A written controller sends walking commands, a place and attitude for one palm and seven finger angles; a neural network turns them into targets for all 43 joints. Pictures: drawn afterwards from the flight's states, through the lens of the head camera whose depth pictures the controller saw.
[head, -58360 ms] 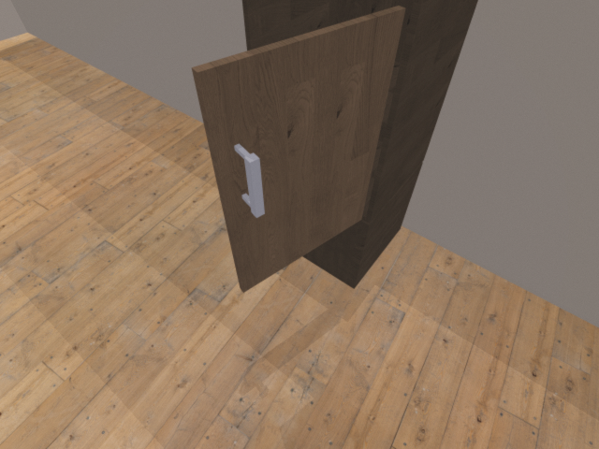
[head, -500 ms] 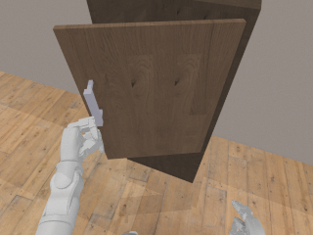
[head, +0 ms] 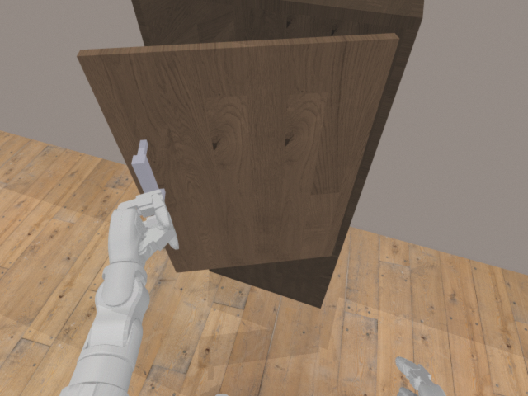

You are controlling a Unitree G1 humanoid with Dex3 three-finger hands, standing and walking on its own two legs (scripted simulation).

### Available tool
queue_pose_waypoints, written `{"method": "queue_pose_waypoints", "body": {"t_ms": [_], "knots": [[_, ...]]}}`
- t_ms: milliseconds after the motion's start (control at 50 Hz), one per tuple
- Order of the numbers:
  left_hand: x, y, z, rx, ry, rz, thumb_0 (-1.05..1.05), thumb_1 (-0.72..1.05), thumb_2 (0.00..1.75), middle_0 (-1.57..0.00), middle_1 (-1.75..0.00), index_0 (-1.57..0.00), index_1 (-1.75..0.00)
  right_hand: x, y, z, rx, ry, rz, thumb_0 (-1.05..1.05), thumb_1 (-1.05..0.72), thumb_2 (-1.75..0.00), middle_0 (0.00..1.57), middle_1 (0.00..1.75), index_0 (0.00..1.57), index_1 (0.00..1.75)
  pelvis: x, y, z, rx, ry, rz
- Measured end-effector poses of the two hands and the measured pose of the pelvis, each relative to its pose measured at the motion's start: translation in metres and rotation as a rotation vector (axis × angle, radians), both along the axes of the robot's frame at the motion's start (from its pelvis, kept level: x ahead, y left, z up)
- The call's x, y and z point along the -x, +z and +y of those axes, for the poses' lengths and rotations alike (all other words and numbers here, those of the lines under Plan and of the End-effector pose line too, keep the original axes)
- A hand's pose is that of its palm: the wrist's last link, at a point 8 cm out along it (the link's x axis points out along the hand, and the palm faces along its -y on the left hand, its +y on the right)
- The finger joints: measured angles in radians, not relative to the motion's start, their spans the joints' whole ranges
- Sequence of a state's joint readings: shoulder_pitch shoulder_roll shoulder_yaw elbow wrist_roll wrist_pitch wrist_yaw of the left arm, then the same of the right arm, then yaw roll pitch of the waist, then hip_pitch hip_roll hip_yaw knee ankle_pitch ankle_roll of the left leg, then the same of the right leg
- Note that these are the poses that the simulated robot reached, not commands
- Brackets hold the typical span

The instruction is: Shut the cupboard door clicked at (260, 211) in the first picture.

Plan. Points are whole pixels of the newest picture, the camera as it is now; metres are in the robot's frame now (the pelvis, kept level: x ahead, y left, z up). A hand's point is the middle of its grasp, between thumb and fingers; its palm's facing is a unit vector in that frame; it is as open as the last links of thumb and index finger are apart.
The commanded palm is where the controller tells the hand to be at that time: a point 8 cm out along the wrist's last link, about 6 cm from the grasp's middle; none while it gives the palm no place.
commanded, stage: bring the fist close to the handle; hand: left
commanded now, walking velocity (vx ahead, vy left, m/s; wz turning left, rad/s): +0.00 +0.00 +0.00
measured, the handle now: (152, 180) +0.44 +0.21 +0.08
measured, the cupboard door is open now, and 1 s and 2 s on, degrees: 26 17 5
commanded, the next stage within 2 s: push the door shut along its arc in 0.10 s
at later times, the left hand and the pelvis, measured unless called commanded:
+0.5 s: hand (175, 207) +0.38 +0.16 +0.08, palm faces +0.09 -1.00 -0.03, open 3.1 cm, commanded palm +0.36 +0.21 +0.08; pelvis +0.00 -0.01 +0.00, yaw +0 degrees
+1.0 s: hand (178, 180) +0.44 +0.17 +0.08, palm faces -0.04 -1.00 -0.03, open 3.1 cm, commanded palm +0.43 +0.20 +0.08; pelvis -0.01 +0.01 -0.01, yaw +1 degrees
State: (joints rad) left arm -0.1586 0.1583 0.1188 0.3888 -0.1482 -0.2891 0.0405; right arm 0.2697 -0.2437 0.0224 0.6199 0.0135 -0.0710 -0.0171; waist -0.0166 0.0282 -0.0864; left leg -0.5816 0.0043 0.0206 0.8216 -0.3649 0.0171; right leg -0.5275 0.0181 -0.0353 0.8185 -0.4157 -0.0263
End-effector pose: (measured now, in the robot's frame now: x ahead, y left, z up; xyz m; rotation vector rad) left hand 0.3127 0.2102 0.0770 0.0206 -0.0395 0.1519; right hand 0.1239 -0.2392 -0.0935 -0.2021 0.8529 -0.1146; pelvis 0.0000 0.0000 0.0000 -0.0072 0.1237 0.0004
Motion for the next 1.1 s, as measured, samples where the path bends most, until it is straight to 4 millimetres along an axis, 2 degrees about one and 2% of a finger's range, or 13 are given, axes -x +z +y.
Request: {"method": "queue_pose_waypoints", "body": {"t_ms": [300, 440, 740, 1100], "knots": [[-0.009, 0.002, -0.006, -0.004, -0.015, 0.0, 0.02, 0.9, 0.9, -1.3, -1.5, -1.3, -1.5, -0.007, 0.001, -0.002, -0.007, 0.006, -0.019, 0.01, -0.9, -0.9, 0.2, 0.3, 0.21, 0.3, 0.001, 0.0, -0.005, -0.004, 0.001, 0.003], [-0.028, 0.005, -0.001, -0.018, -0.045, -0.006, 0.02, 0.89, 0.9, -1.3, -1.5, -1.3, -1.5, -0.001, -0.003, -0.007, 0.007, -0.005, 0.008, 0.01, -0.9, -0.9, 0.2, 0.3, 0.21, 0.3, 0.003, -0.001, -0.007, -0.001, 0.007, 0.012], [-0.074, 0.007, 0.012, -0.013, -0.121, 0.024, 0.02, 0.9, 0.9, -1.33, -1.5, -1.3, -1.5, 0.043, -0.017, -0.019, 0.035, -0.065, 0.151, 0.01, -0.9, -0.9, 0.2, 0.3, 0.21, 0.3, 0.005, -0.006, -0.003, 0.006, 0.012, 0.058], [-0.121, 0.004, 0.01, -0.003, -0.217, 0.047, 0.02, 0.9, 0.9, -1.31, -1.5, -1.3, -1.5, 0.094, -0.027, -0.013, 0.062, -0.118, 0.264, 0.01, -0.9, -0.9, 0.2, 0.3, 0.21, 0.3, 0.015, -0.017, 0.009, 0.026, 0.015, 0.121]]}}
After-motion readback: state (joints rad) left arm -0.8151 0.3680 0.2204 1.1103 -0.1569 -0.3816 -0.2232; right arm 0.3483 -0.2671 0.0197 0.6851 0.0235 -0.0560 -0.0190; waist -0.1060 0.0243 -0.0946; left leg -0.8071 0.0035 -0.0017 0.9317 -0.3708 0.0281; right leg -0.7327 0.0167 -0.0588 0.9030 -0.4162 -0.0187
